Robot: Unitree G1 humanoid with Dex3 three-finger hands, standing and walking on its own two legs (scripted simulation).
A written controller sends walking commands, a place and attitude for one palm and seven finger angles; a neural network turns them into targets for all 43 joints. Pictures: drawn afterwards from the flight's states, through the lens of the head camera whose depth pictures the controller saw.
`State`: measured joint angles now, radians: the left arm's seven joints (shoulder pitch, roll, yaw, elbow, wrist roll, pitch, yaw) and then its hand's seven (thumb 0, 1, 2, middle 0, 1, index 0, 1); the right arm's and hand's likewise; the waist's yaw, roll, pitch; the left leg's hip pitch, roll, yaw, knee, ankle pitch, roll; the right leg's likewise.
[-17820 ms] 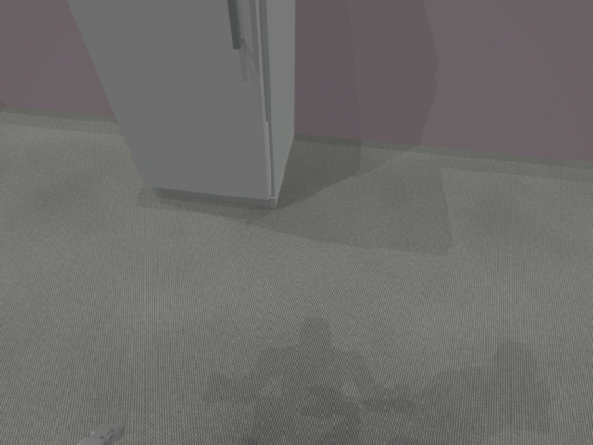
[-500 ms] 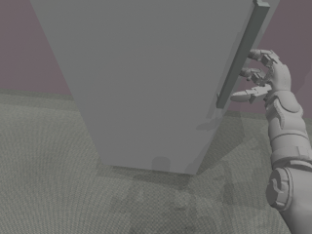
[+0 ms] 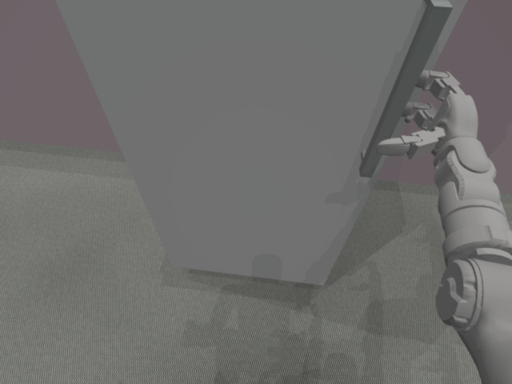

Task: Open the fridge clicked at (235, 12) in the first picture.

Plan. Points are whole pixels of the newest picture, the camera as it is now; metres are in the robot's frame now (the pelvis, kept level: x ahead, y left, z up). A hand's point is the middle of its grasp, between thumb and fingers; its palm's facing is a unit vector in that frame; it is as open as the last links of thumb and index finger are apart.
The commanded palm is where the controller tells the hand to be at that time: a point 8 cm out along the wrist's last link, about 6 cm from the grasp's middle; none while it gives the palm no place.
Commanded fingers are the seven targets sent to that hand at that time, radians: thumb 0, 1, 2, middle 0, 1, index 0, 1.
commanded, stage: feel for the door with the fingertips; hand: right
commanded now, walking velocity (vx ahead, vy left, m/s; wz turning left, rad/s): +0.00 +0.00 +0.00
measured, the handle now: (391, 101) +0.54 -0.13 +0.18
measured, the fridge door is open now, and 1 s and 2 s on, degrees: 0 0 0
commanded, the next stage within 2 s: slide the fingers in behind the handle in 0.22 s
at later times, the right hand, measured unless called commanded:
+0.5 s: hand (409, 117) +0.49 -0.15 +0.18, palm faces -0.01 +1.00 +0.01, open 13.8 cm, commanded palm +0.47 -0.20 +0.18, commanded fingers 0.00 0.50 -0.30 0.30 1.20 0.30 1.20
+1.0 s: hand (400, 124) +0.48 -0.13 +0.18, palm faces -0.01 +1.00 +0.00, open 14.0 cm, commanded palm +0.45 -0.18 +0.18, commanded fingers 0.00 0.50 -0.30 0.30 1.20 0.30 1.20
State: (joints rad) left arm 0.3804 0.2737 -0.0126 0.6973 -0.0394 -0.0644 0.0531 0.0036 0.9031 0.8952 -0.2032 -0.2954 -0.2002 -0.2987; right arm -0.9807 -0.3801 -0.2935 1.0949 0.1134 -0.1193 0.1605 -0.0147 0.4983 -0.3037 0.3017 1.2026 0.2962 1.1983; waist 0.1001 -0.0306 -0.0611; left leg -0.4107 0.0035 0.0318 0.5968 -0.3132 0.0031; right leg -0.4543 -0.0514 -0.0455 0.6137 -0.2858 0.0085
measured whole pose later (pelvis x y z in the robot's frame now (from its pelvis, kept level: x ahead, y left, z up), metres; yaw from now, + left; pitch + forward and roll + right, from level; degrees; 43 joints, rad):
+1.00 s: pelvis +0.00 +0.00 +0.00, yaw -1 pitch +7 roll +1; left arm 0.34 0.26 -0.02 0.69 -0.04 -0.07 0.05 0.00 0.90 0.90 -0.20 -0.30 -0.20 -0.30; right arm -0.95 -0.32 -0.24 1.03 0.12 -0.10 0.11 -0.02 0.50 -0.30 0.30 1.20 0.29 1.20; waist 0.08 -0.03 -0.06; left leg -0.40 0.01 0.04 0.60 -0.32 0.00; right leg -0.45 -0.04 -0.03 0.62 -0.29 0.01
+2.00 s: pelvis +0.00 +0.00 +0.00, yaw -1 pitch +7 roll +0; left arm 0.34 0.25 -0.01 0.70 -0.03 -0.07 0.04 0.00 0.90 0.90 -0.20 -0.30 -0.20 -0.30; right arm -0.99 -0.27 -0.21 1.06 0.12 -0.12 0.05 -0.01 0.50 -0.30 0.29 1.20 0.29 1.20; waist 0.08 -0.03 -0.06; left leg -0.40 0.01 0.04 0.61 -0.32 0.00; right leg -0.45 -0.04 -0.03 0.62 -0.29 0.01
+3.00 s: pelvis +0.00 +0.00 +0.00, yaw -1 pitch +7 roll +0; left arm 0.37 0.26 0.00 0.72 -0.03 -0.07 0.04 0.00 0.90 0.90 -0.20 -0.30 -0.20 -0.30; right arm -0.98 -0.27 -0.21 1.05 0.12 -0.12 0.05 0.00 -0.71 -0.82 0.41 1.38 0.40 1.38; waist 0.08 -0.04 -0.07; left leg -0.41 0.01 0.04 0.60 -0.33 0.00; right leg -0.45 -0.04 -0.03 0.62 -0.29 0.01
